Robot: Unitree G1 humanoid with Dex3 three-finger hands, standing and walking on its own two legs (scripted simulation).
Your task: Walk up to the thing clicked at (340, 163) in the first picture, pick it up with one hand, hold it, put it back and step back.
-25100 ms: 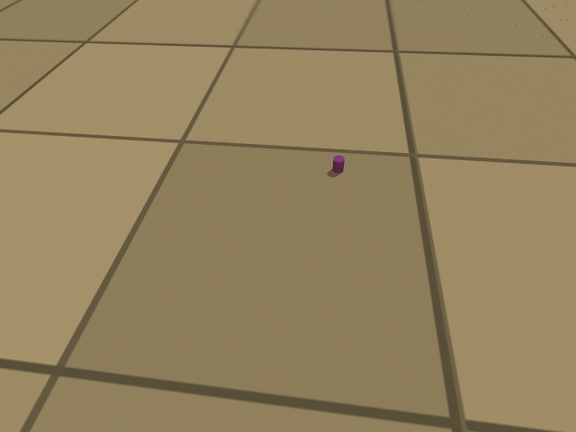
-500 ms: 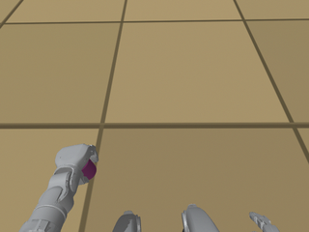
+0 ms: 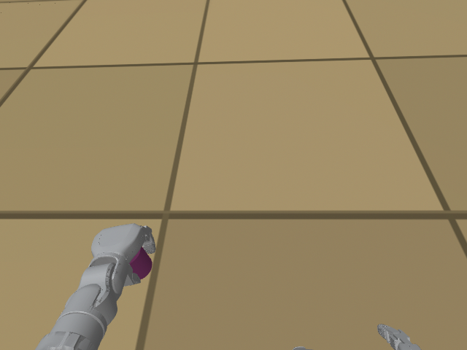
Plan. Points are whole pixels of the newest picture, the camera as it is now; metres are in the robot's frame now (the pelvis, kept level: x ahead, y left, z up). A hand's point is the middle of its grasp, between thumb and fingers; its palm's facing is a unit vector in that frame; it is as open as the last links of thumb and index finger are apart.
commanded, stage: hold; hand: left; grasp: from above
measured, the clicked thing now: (132, 259) +0.33 +0.22 -0.08
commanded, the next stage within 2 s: crouch in 1.80 s
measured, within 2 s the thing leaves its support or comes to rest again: neither
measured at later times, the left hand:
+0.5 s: hand (122, 255) +0.31 +0.22 -0.03, palm faces -0.43 -0.06 -0.90, open 8.0 cm
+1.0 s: hand (122, 260) +0.29 +0.21 -0.01, palm faces -0.42 -0.07 -0.91, open 8.0 cm
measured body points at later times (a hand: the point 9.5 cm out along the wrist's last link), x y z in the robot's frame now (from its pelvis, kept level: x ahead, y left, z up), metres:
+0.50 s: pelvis +0.01 +0.00 +0.02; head +0.02 -0.02 +0.46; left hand +0.33 +0.22 +0.02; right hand +0.13 -0.26 -0.10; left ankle +0.02 +0.12 -0.71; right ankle +0.03 -0.14 -0.71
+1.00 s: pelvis +0.00 -0.01 +0.02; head +0.00 -0.03 +0.47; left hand +0.31 +0.21 +0.05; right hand +0.14 -0.26 -0.09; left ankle +0.02 +0.12 -0.71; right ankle +0.03 -0.14 -0.71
